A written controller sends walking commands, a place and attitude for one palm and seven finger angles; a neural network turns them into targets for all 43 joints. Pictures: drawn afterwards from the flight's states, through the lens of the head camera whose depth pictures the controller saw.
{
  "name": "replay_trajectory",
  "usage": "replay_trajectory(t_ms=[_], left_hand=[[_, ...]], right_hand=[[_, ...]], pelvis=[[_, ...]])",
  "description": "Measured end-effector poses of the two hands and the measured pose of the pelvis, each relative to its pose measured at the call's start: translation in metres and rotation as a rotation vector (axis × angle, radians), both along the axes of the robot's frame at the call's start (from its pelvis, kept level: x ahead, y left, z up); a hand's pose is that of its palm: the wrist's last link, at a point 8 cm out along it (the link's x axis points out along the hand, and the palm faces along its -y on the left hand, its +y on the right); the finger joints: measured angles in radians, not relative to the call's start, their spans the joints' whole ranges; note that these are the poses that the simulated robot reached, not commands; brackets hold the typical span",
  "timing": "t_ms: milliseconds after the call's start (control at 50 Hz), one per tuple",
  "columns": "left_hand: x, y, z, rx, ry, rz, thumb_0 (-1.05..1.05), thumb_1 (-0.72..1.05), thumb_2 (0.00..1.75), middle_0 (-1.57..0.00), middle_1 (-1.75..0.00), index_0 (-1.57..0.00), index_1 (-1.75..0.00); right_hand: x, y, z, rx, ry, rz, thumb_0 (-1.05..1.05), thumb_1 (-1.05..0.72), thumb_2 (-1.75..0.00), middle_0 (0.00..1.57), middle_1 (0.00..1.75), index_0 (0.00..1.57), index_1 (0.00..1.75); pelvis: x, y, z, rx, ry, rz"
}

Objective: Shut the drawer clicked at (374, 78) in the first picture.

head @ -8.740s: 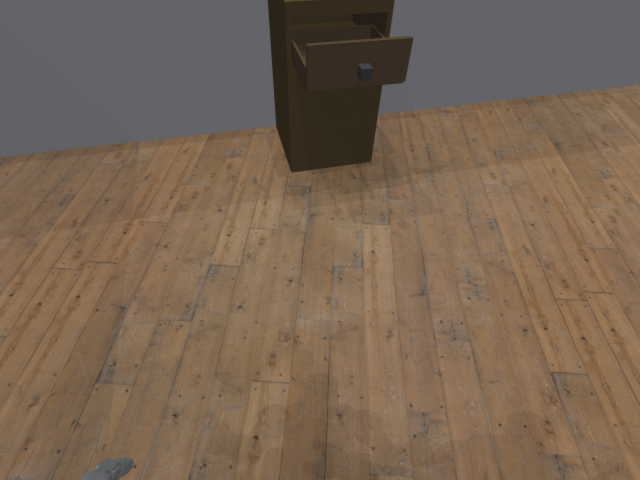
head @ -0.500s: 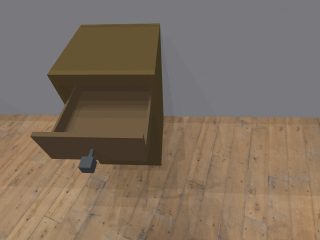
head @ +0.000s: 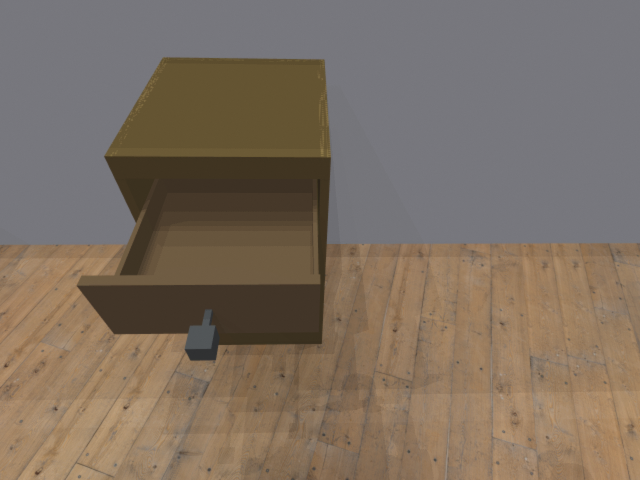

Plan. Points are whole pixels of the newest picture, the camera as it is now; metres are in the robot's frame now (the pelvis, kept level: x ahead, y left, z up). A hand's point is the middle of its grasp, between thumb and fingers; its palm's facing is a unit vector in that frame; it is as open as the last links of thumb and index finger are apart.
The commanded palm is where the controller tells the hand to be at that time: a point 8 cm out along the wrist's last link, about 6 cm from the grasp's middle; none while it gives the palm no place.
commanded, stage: come to a stop and stand still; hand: left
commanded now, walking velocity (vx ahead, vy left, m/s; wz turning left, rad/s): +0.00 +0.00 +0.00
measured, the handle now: (205, 331) +0.36 +0.23 -0.12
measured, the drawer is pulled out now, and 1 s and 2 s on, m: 0.26 0.26 0.26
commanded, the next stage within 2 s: look again from close up in 0.16 s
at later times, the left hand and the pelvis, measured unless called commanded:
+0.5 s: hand out of the picture +0.02 +0.13 -0.17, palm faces +0.01 -0.98 -0.21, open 7.4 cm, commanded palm none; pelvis +0.01 -0.04 +0.00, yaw +0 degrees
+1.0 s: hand out of the picture -0.02 +0.08 -0.17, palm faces +0.05 -0.99 -0.15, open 7.4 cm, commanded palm none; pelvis +0.00 -0.08 +0.01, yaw +1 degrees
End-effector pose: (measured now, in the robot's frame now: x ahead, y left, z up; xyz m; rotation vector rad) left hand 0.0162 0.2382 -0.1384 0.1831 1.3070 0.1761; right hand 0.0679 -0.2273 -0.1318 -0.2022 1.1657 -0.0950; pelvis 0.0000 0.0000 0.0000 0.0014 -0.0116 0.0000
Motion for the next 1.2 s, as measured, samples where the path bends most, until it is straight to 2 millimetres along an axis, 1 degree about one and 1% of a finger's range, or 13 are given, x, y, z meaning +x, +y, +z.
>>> replay_trajectory(t_ms=[80, 180, 260, 320, 400, 520, 720, 820, 920, 1000, 1060, 1120, 1200], left_hand=[[0.005, -0.003, -0.001, -0.007, 0.011, -0.010, 0.01, 0.91, 0.90, -0.19, -0.30, -0.20, -0.30], [0.008, -0.012, -0.002, -0.016, 0.027, -0.018, 0.01, 0.91, 0.90, -0.19, -0.30, -0.20, -0.30], [0.009, -0.022, -0.002, -0.021, 0.036, -0.020, 0.01, 0.91, 0.90, -0.19, -0.30, -0.20, -0.30], [0.008, -0.032, -0.002, -0.025, 0.040, -0.019, 0.01, 0.91, 0.90, -0.19, -0.30, -0.20, -0.30], [0.004, -0.044, -0.001, -0.027, 0.044, -0.013, 0.01, 0.91, 0.90, -0.20, -0.30, -0.20, -0.30], [-0.007, -0.062, 0.001, -0.028, 0.055, 0.004, 0.01, 0.92, 0.90, -0.20, -0.30, -0.20, -0.30], [-0.028, -0.093, -0.001, -0.058, 0.086, 0.025, 0.01, 0.91, 0.90, -0.20, -0.30, -0.20, -0.30], [-0.036, -0.105, -0.002, -0.076, 0.098, 0.029, 0.01, 0.91, 0.90, -0.20, -0.30, -0.20, -0.30], [-0.039, -0.111, -0.004, -0.086, 0.099, 0.031, 0.01, 0.91, 0.90, -0.20, -0.30, -0.20, -0.30], [-0.038, -0.110, -0.005, -0.086, 0.088, 0.041, 0.01, 0.91, 0.90, -0.20, -0.30, -0.20, -0.30], [-0.038, -0.103, -0.007, -0.082, 0.070, 0.073, 0.01, 0.91, 0.90, -0.20, -0.30, -0.20, -0.30], [-0.042, -0.090, -0.009, -0.078, 0.055, 0.119, 0.01, 0.91, 0.90, -0.20, -0.30, -0.20, -0.30], [-0.050, -0.065, -0.018, -0.080, 0.074, 0.154, 0.01, 0.91, 0.90, -0.20, -0.30, -0.20, -0.30]], right_hand=[[-0.027, -0.009, -0.002, -0.022, 0.086, -0.026, -0.01, -0.92, -0.90, 0.20, 0.30, 0.20, 0.30], [-0.059, -0.017, -0.004, -0.026, 0.178, -0.059, 0.00, -0.91, -0.90, 0.20, 0.30, 0.20, 0.30], [-0.075, -0.020, -0.007, -0.013, 0.222, -0.076, 0.00, -0.91, -0.90, 0.20, 0.30, 0.19, 0.30], [-0.080, -0.022, -0.008, 0.002, 0.238, -0.081, 0.00, -0.91, -0.90, 0.20, 0.30, 0.19, 0.30], [-0.080, -0.026, -0.011, 0.023, 0.237, -0.080, 0.00, -0.91, -0.90, 0.20, 0.30, 0.19, 0.30], [-0.069, -0.035, -0.012, 0.043, 0.212, -0.069, 0.00, -0.91, -0.90, 0.20, 0.30, 0.20, 0.30], [-0.053, -0.064, -0.008, 0.020, 0.179, -0.056, 0.00, -0.91, -0.90, 0.20, 0.30, 0.19, 0.30], [-0.053, -0.072, -0.005, 0.011, 0.180, -0.053, 0.00, -0.91, -0.90, 0.20, 0.30, 0.19, 0.30], [-0.056, -0.076, -0.003, 0.009, 0.189, -0.055, 0.00, -0.91, -0.90, 0.20, 0.30, 0.19, 0.30], [-0.061, -0.076, -0.005, 0.012, 0.203, -0.050, 0.00, -0.91, -0.90, 0.20, 0.30, 0.19, 0.30], [-0.064, -0.075, -0.007, 0.005, 0.229, -0.035, 0.00, -0.91, -0.90, 0.20, 0.30, 0.19, 0.30], [-0.060, -0.071, -0.004, -0.019, 0.256, -0.011, 0.00, -0.91, -0.90, 0.20, 0.30, 0.19, 0.30], [-0.044, -0.059, 0.003, -0.059, 0.229, 0.011, 0.00, -0.91, -0.90, 0.20, 0.30, 0.19, 0.30]], pelvis=[[0.002, -0.001, 0.001, 0.003, 0.000, -0.003], [0.005, -0.007, 0.002, 0.005, -0.008, -0.005], [0.007, -0.014, 0.002, 0.006, -0.015, -0.005], [0.007, -0.021, 0.003, 0.008, -0.018, -0.004], [0.007, -0.031, 0.003, 0.009, -0.021, -0.001], [0.005, -0.046, 0.004, 0.009, -0.022, 0.004], [0.002, -0.067, 0.006, 0.006, -0.021, 0.007], [0.000, -0.075, 0.007, 0.004, -0.017, 0.010], [-0.001, -0.079, 0.008, 0.001, -0.016, 0.011], [-0.002, -0.080, 0.006, -0.002, -0.017, 0.020], [0.000, -0.076, 0.003, -0.011, -0.015, 0.040], [0.002, -0.066, 0.002, -0.018, -0.010, 0.069], [0.008, -0.045, -0.001, -0.018, -0.011, 0.083]])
